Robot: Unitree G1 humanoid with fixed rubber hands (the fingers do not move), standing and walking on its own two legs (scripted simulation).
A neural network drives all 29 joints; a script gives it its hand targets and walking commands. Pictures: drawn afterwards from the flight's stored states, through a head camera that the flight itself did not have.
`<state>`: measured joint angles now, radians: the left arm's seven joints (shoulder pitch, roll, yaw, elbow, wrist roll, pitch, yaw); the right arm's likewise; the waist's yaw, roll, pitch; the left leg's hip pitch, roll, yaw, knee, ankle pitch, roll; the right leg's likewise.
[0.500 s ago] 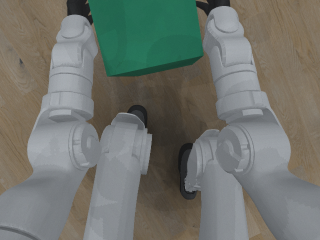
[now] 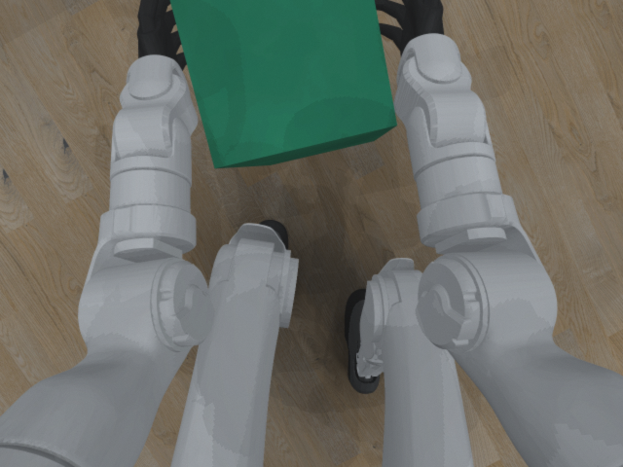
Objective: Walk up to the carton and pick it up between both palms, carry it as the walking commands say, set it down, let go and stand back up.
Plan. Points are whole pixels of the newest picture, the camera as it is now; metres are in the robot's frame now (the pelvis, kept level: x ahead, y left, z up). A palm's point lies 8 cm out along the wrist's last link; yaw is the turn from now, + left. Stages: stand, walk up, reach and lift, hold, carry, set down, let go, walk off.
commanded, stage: reach and lift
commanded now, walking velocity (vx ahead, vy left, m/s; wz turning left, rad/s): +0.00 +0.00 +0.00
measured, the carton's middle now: (301, 88) +0.49 +0.12 -0.19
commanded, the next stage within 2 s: none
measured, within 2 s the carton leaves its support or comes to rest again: neither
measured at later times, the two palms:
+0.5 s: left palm (131, 49) +0.46 +0.25 -0.05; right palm (454, 20) +0.52 +0.00 -0.02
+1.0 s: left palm (92, 36) +0.44 +0.24 +0.03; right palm (520, 7) +0.50 -0.01 +0.05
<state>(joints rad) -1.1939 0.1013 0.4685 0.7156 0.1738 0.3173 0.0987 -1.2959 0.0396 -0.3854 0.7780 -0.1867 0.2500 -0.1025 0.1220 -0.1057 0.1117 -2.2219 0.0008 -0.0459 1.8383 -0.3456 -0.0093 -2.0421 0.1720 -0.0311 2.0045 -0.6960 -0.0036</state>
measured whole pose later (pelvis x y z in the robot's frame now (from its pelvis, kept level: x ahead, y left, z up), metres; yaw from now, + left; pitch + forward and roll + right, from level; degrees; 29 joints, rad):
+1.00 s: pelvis +0.02 -0.01 +0.11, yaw +3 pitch +38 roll -2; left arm -0.94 -0.02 0.51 0.65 0.26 0.34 0.06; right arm -1.00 0.16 -0.42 0.71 -0.25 0.25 -0.08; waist 0.10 -0.10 -0.08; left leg -1.83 -0.01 -0.06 1.50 -0.33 -0.03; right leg -1.67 0.16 0.00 1.65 -0.64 -0.03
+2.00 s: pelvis +0.06 -0.01 +0.25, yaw +5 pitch +26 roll +0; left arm -0.60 -0.12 0.45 0.58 0.29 0.24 0.05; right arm -0.61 0.23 -0.35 0.63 -0.26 0.14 -0.06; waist 0.09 -0.08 -0.06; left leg -1.19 -0.03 -0.06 0.97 -0.24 -0.02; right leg -1.04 0.12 0.05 1.09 -0.50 -0.04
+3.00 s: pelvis +0.10 +0.01 +0.33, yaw +5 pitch +3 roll +0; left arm -0.37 -0.18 0.32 0.44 0.29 0.41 0.10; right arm -0.40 0.20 -0.23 0.56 -0.27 0.31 -0.01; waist 0.06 -0.05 0.03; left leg -0.39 -0.05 -0.04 0.43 -0.10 0.01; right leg -0.24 0.06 0.11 0.50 -0.32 -0.03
